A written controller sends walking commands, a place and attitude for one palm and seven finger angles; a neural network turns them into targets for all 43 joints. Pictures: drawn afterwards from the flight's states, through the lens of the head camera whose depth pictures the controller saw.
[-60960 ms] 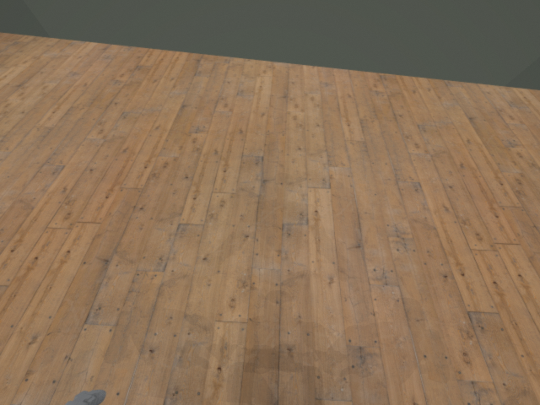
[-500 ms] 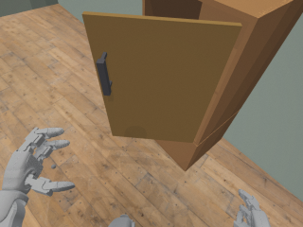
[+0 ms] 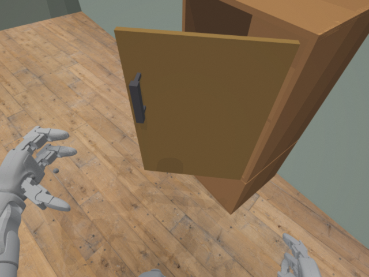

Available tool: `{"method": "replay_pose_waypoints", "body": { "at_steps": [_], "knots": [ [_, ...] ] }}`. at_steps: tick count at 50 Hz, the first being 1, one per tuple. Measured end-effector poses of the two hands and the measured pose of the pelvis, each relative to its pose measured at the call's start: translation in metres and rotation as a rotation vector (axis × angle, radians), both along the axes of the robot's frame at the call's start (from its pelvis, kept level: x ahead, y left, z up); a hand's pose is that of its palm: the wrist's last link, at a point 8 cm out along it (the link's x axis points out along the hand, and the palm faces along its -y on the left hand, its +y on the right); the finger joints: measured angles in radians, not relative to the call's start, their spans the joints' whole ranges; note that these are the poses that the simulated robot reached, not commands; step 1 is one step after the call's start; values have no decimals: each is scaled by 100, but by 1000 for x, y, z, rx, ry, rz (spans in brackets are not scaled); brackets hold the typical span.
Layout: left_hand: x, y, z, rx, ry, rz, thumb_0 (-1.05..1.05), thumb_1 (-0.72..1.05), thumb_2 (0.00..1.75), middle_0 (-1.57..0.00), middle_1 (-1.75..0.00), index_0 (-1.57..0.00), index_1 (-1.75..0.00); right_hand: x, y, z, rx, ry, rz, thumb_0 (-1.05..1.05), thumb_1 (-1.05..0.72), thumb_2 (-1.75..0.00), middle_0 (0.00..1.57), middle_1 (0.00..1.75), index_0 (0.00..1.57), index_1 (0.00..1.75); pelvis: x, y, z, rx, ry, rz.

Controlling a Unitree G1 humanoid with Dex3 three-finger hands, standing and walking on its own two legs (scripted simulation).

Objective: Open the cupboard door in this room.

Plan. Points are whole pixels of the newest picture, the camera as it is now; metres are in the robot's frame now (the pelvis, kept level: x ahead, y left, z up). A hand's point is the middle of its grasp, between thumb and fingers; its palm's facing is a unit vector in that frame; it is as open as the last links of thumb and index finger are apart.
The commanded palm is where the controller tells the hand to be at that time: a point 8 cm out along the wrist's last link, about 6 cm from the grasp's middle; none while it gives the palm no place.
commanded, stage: raise the hand with hooked fingers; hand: left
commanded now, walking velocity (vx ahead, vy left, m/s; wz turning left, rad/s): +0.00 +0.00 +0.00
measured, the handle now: (139, 98) +0.54 +0.17 +0.07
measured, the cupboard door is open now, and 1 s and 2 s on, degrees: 45 45 45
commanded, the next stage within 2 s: move the hooked fingers beside the handle in 0.48 s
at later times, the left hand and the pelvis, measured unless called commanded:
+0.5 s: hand (67, 168) +0.29 +0.26 +0.10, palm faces +0.00 -1.00 -0.06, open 14.0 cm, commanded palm +0.27 +0.30 +0.10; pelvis +0.01 -0.02 +0.00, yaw +0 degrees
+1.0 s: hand (79, 150) +0.34 +0.25 +0.09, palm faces -0.01 -1.00 -0.03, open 14.0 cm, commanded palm +0.32 +0.30 +0.09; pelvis +0.01 -0.02 +0.00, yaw -1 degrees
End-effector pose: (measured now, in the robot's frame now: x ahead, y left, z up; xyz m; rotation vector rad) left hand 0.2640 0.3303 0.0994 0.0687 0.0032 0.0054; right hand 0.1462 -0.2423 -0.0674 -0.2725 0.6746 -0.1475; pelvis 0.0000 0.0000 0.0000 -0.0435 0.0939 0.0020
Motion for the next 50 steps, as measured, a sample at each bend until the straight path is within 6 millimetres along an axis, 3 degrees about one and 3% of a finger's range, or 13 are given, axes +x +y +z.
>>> {"method": "replay_pose_waypoints", "body": {
  "at_steps": [12, 32, 50],
  "knots": [
    [9, -12, -2, -11, 15, -19, -1, -50, 30, -30, -120, -30, -120, -16, -22, 1, -16, 32, -50, 1, -91, -90, 20, 30, 21, 30, 4, -6, 3, 9, 7, -12],
    [8, -24, -2, -18, 15, 1, -1, -50, 30, -30, -120, -30, -120, -1, -27, -4, 12, 11, -36, 1, -91, -90, 20, 30, 21, 30, 6, -20, 3, 18, 7, -7],
    [53, -25, -4, -39, 15, -16, -1, -50, 30, -30, -120, -30, -120, -28, -41, -11, -16, 109, -97, 1, -91, -90, 20, 30, 21, 30, 6, -18, 1, 19, 33, -19]
  ]
}}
